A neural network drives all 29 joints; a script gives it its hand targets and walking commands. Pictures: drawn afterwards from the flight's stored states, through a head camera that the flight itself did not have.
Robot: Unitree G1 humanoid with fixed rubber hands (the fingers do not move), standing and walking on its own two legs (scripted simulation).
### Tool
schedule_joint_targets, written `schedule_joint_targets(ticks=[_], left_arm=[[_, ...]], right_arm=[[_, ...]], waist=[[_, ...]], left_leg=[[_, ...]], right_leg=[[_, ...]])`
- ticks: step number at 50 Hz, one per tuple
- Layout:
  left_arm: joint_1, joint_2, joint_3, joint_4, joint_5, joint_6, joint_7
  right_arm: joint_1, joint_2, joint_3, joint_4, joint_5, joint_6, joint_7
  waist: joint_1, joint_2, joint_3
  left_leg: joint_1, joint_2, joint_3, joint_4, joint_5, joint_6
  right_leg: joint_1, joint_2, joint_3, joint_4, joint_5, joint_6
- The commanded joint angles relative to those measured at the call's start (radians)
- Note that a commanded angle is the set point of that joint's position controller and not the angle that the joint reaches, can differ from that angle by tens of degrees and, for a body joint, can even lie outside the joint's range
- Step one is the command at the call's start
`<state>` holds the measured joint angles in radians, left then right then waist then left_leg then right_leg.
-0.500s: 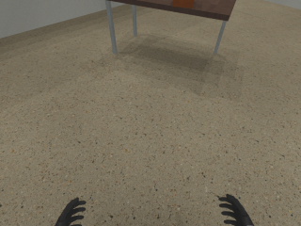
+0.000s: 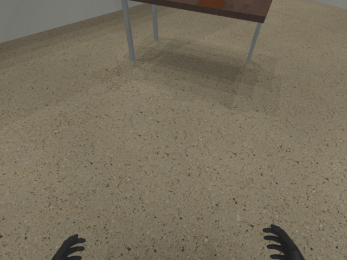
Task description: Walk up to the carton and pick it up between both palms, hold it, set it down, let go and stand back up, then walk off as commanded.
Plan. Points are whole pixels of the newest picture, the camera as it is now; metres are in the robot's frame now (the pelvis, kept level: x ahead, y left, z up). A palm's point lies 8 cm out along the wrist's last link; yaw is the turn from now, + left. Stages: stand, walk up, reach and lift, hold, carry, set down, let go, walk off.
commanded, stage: stand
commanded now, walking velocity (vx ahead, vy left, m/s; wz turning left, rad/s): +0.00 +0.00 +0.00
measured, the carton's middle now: out of the picture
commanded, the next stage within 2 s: none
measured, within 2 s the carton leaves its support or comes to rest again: neither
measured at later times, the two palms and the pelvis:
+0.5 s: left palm out of the picture +0.13 +0.27 -0.08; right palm out of the picture +0.15 -0.27 -0.07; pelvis +0.00 +0.00 +0.00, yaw +0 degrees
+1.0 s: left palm out of the picture +0.12 +0.27 -0.09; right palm out of the picture +0.14 -0.27 -0.07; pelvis +0.00 +0.00 +0.00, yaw +0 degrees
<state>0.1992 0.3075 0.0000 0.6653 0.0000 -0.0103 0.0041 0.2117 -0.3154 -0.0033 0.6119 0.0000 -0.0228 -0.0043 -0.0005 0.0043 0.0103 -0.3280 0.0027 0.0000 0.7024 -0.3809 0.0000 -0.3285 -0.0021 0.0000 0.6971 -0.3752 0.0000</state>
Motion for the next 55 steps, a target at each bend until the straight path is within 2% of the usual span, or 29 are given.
schedule_joint_targets(ticks=[1, 3, 4, 6, 11, 13, 14, 15, 16, 18, 20, 21, 25, 26, 29, 30, 32, 35, 37, 38, 39, 41, 45, 46, 48, 49, 53, 54, 55], left_arm=[[-0.040, 0.223, 0.086, -0.045, 0.032, -0.049, 0.010], [-0.067, 0.218, 0.084, -0.052, 0.026, -0.053, 0.003], [-0.063, 0.234, 0.091, -0.046, 0.024, -0.051, 0.004], [-0.058, 0.242, 0.090, -0.041, 0.021, -0.050, 0.004], [-0.040, 0.231, 0.090, -0.032, 0.024, -0.053, 0.006], [-0.055, 0.241, 0.094, -0.027, 0.028, -0.050, -0.001], [-0.078, 0.236, 0.093, -0.037, 0.024, -0.050, 0.003], [-0.082, 0.221, 0.088, -0.036, 0.028, -0.041, 0.002], [-0.069, 0.232, 0.093, -0.033, 0.025, -0.044, 0.005], [-0.079, 0.225, 0.083, -0.027, 0.029, -0.051, 0.001], [-0.041, 0.219, 0.081, -0.020, 0.020, -0.049, 0.002], [-0.053, 0.226, 0.082, -0.025, 0.014, -0.048, -0.003], [-0.049, 0.238, 0.092, -0.021, 0.025, -0.041, 0.009], [-0.055, 0.235, 0.092, -0.010, 0.021, -0.038, 0.012], [-0.052, 0.253, 0.090, -0.001, 0.018, -0.048, 0.006], [-0.053, 0.245, 0.088, -0.013, 0.023, -0.050, 0.005], [-0.070, 0.225, 0.082, -0.011, 0.014, -0.056, 0.004], [-0.058, 0.244, 0.084, -0.002, 0.014, -0.048, 0.000], [-0.067, 0.250, 0.089, 0.001, 0.027, -0.043, 0.004], [-0.059, 0.257, 0.094, 0.008, 0.014, -0.050, 0.003], [-0.033, 0.248, 0.088, 0.003, 0.015, -0.054, -0.001], [-0.051, 0.237, 0.081, 0.012, 0.014, -0.052, -0.001], [-0.052, 0.230, 0.080, 0.021, 0.018, -0.047, 0.002], [-0.074, 0.243, 0.084, 0.026, 0.024, -0.049, 0.002], [-0.051, 0.229, 0.077, 0.025, 0.012, -0.055, 0.001], [-0.077, 0.263, 0.081, 0.026, 0.020, -0.050, 0.006], [-0.048, 0.231, 0.076, 0.042, 0.012, -0.045, -0.002], [-0.068, 0.236, 0.082, 0.041, 0.018, -0.041, 0.002], [-0.091, 0.243, 0.079, 0.037, 0.022, -0.038, 0.001]], right_arm=[[-0.049, -0.218, -0.080, -0.016, -0.031, -0.039, -0.009], [-0.063, -0.211, -0.084, -0.016, -0.034, -0.040, -0.011], [-0.068, -0.202, -0.078, -0.013, -0.032, -0.036, -0.002], [-0.065, -0.226, -0.084, -0.009, -0.035, -0.037, -0.009], [-0.060, -0.220, -0.078, 0.001, -0.033, -0.043, -0.006], [-0.056, -0.221, -0.085, 0.002, -0.034, -0.044, -0.011], [-0.085, -0.237, -0.092, -0.005, -0.035, -0.042, -0.010], [-0.086, -0.243, -0.091, -0.013, -0.043, -0.041, -0.009], [-0.077, -0.215, -0.079, -0.018, -0.030, -0.039, -0.010], [-0.099, -0.227, -0.080, -0.006, -0.046, -0.041, -0.012], [-0.056, -0.228, -0.079, -0.008, -0.031, -0.038, -0.010], [-0.058, -0.230, -0.074, 0.003, -0.041, -0.042, -0.015], [-0.064, -0.249, -0.086, -0.002, -0.035, -0.046, -0.010], [-0.061, -0.237, -0.084, 0.010, -0.030, -0.047, -0.008], [-0.070, -0.230, -0.073, 0.008, -0.034, -0.041, -0.008], [-0.061, -0.229, -0.077, -0.006, -0.026, -0.040, -0.011], [-0.069, -0.226, -0.076, -0.011, -0.023, -0.048, -0.012], [-0.075, -0.222, -0.076, 0.004, -0.034, -0.046, -0.005], [-0.088, -0.222, -0.077, 0.009, -0.026, -0.048, -0.007], [-0.090, -0.221, -0.077, 0.021, -0.026, -0.045, -0.006], [-0.056, -0.222, -0.070, 0.019, -0.029, -0.046, -0.012], [-0.067, -0.239, -0.081, 0.026, -0.026, -0.049, -0.009], [-0.078, -0.241, -0.076, 0.026, -0.026, -0.049, -0.009], [-0.060, -0.229, -0.079, 0.027, -0.017, -0.047, -0.010], [-0.076, -0.244, -0.082, 0.027, -0.029, -0.048, -0.006], [-0.067, -0.233, -0.072, 0.024, -0.021, -0.044, -0.006], [-0.059, -0.249, -0.072, 0.055, -0.029, -0.042, -0.012], [-0.081, -0.255, -0.073, 0.055, -0.021, -0.045, -0.009], [-0.079, -0.240, -0.077, 0.040, -0.024, -0.041, -0.009]], waist=[[-0.009, 0.003, -0.097], [0.006, -0.017, -0.091], [0.003, 0.015, -0.069], [0.014, -0.025, -0.081], [-0.001, 0.043, -0.075], [0.007, -0.009, -0.084], [0.011, 0.035, -0.071], [0.008, 0.000, -0.064], [0.003, -0.010, -0.068], [0.004, 0.026, -0.058], [0.004, 0.004, -0.069], [0.024, 0.011, -0.076], [0.003, 0.060, -0.085], [0.011, 0.020, -0.111], [0.016, 0.021, -0.062], [-0.002, 0.006, -0.069], [0.015, -0.019, -0.058], [0.002, 0.026, -0.058], [-0.003, 0.007, -0.055], [0.016, -0.002, -0.092], [0.009, 0.039, -0.112], [0.019, -0.005, -0.065], [0.015, 0.028, -0.067], [0.003, -0.026, -0.074], [0.016, 0.014, -0.072], [-0.015, -0.003, -0.007], [0.018, 0.023, -0.005], [0.017, 0.031, -0.015], [-0.010, 0.022, -0.020]], left_leg=[[0.058, 0.085, -0.087, -0.095, 0.298, 0.078], [0.045, 0.105, -0.111, -0.116, 0.278, 0.088], [0.047, 0.096, -0.090, -0.117, 0.225, 0.082], [0.035, 0.080, -0.091, -0.114, 0.254, 0.074], [0.062, 0.091, -0.102, -0.123, 0.282, 0.081], [0.048, 0.102, -0.106, -0.125, 0.256, 0.077], [0.044, 0.093, -0.091, -0.125, 0.235, 0.071], [0.033, 0.114, -0.122, -0.131, 0.228, 0.083], [0.035, 0.096, -0.096, -0.119, 0.241, 0.077], [0.037, 0.102, -0.115, -0.143, 0.222, 0.080], [0.051, 0.094, -0.112, -0.139, 0.250, 0.075], [0.038, 0.102, -0.117, -0.135, 0.268, 0.078], [0.048, 0.102, -0.104, -0.124, 0.327, 0.081], [0.067, 0.110, -0.115, -0.135, 0.306, 0.075], [0.046, 0.096, -0.123, -0.123, 0.315, 0.084], [0.053, 0.100, -0.112, -0.123, 0.291, 0.079], [0.062, 0.094, -0.104, -0.121, 0.282, 0.071], [0.048, 0.099, -0.111, -0.157, 0.213, 0.076], [0.044, 0.093, -0.104, -0.148, 0.246, 0.072], [0.069, 0.095, -0.105, -0.140, 0.289, 0.078], [0.096, 0.099, -0.110, -0.128, 0.311, 0.087], [0.064, 0.097, -0.099, -0.140, 0.260, 0.072], [0.074, 0.103, -0.115, -0.137, 0.315, 0.073], [0.075, 0.103, -0.109, -0.136, 0.301, 0.073], [0.086, 0.103, -0.116, -0.127, 0.276, 0.080], [0.060, 0.091, -0.105, -0.150, 0.278, 0.074], [0.052, 0.108, -0.126, -0.177, 0.219, 0.073], [0.052, 0.111, -0.127, -0.175, 0.225, 0.071], [0.046, 0.111, -0.119, -0.187, 0.188, 0.066]], right_leg=[[0.053, -0.081, 0.079, -0.107, 0.281, -0.076], [0.053, -0.084, 0.076, -0.107, 0.257, -0.065], [0.052, -0.080, 0.079, -0.114, 0.224, -0.069], [0.059, -0.084, 0.086, -0.105, 0.247, -0.076], [0.035, -0.076, 0.078, -0.112, 0.254, -0.074], [0.061, -0.077, 0.075, -0.102, 0.248, -0.073], [0.047, -0.078, 0.082, -0.105, 0.215, -0.075], [0.038, -0.069, 0.067, -0.105, 0.209, -0.071], [0.043, -0.079, 0.076, -0.108, 0.230, -0.079], [0.038, -0.066, 0.065, -0.106, 0.224, -0.067], [0.042, -0.076, 0.083, -0.106, 0.194, -0.072], [0.058, -0.078, 0.075, -0.085, 0.219, -0.075], [0.068, -0.078, 0.084, -0.092, 0.302, -0.064], [0.082, -0.079, 0.089, -0.098, 0.276, -0.079], [0.068, -0.085, 0.092, -0.098, 0.295, -0.069], [0.062, -0.084, 0.091, -0.105, 0.276, -0.071], [0.035, -0.089, 0.093, -0.118, 0.252, -0.084], [0.047, -0.081, 0.080, -0.120, 0.215, -0.077], [0.069, -0.084, 0.076, -0.139, 0.238, -0.069], [0.071, -0.096, 0.088, -0.122, 0.254, -0.079], [0.073, -0.087, 0.092, -0.105, 0.256, -0.077], [0.059, -0.086, 0.084, -0.116, 0.246, -0.075], [0.067, -0.081, 0.085, -0.109, 0.280, -0.076], [0.062, -0.093, 0.087, -0.114, 0.266, -0.082], [0.058, -0.088, 0.101, -0.128, 0.279, -0.074], [0.018, -0.088, 0.116, -0.152, 0.258, -0.079], [0.030, -0.069, 0.079, -0.134, 0.181, -0.071], [0.032, -0.082, 0.101, -0.162, 0.218, -0.080], [0.051, -0.082, 0.083, -0.153, 0.197, -0.074]])
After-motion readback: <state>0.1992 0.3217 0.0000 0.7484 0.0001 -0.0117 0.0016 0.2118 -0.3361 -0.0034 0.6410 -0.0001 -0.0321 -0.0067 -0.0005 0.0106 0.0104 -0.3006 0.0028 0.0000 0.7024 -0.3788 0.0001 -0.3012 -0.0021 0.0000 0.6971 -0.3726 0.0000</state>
